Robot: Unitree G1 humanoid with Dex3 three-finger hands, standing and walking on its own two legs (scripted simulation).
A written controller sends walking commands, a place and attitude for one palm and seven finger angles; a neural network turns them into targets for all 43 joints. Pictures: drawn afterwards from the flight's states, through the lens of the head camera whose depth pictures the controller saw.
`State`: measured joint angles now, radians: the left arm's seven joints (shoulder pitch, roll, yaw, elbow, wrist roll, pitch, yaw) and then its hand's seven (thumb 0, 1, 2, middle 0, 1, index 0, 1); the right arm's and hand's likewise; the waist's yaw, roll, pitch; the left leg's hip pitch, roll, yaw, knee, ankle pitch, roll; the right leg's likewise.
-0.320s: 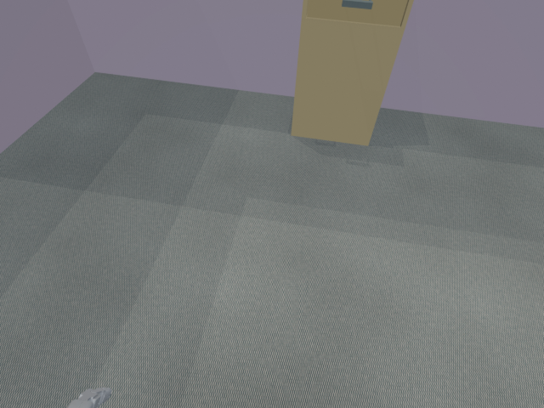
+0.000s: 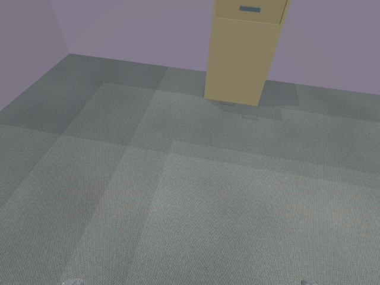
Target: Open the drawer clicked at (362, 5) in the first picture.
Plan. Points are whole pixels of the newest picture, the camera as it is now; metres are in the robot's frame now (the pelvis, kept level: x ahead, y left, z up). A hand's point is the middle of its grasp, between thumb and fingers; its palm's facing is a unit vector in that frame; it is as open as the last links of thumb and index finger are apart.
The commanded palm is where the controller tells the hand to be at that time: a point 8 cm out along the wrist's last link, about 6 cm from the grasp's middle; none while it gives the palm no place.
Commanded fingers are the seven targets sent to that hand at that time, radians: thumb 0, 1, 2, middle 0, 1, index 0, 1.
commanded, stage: stand and wait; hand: left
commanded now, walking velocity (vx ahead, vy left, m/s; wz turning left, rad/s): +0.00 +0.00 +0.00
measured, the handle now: (249, 7) +1.69 -0.28 +0.00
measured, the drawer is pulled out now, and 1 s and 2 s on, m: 0.00 0.00 0.00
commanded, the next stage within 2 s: look at it before walking up in 0.68 s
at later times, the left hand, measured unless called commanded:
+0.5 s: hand out of the picture +0.05 +0.24 -0.15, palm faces -0.02 -0.94 -0.33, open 7.3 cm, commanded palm none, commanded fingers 0.00 0.90 0.90 -0.20 -0.30 -0.20 -0.30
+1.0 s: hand out of the picture +0.05 +0.23 -0.16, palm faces -0.04 -0.95 -0.32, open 7.3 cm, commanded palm none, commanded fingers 0.00 0.90 0.90 -0.20 -0.30 -0.20 -0.30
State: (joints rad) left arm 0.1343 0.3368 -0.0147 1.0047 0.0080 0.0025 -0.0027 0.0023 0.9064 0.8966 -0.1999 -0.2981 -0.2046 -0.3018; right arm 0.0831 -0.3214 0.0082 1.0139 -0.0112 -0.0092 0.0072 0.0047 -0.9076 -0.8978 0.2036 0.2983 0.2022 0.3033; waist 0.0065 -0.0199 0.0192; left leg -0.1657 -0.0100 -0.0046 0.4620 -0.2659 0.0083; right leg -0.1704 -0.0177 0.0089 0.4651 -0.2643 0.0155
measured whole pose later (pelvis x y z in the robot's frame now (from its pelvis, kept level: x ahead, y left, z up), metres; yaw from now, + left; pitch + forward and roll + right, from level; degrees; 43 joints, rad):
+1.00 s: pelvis -0.02 -0.01 +0.01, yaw +0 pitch -2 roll +0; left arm 0.14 0.34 -0.01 1.09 0.01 -0.01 -0.01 0.00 0.91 0.90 -0.20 -0.30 -0.20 -0.30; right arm 0.12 -0.33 0.01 1.12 0.00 -0.01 0.01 0.00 -0.91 -0.90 0.20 0.30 0.20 0.30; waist 0.00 -0.01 0.04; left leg -0.16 0.01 -0.01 0.39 -0.20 -0.01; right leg -0.16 0.00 0.01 0.39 -0.19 0.00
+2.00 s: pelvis +0.11 -0.07 +0.00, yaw -13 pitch +0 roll +1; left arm 0.43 0.14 0.02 1.07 0.02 -0.06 -0.01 0.00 0.91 0.90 -0.20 -0.30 -0.20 -0.30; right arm 0.21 -0.21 -0.05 1.05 -0.02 -0.01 0.02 0.01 -0.91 -0.90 0.20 0.30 0.20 0.30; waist 0.03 0.00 0.03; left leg -0.56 0.11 0.06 1.11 -0.24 -0.04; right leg -0.10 0.07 -0.01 0.38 -0.28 -0.09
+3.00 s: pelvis +0.54 -0.20 -0.01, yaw -29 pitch -1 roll +0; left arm 0.17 0.17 0.07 1.02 0.00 -0.08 0.01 -0.03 0.95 0.90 -0.20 -0.30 -0.20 -0.30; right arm 0.38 -0.11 -0.04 1.14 -0.01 -0.02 0.00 0.01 -0.91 -0.90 0.20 0.30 0.20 0.30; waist -0.03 0.00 0.07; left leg -0.41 0.14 0.07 1.25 -0.35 0.00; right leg -0.27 0.02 -0.16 0.52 -0.24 -0.08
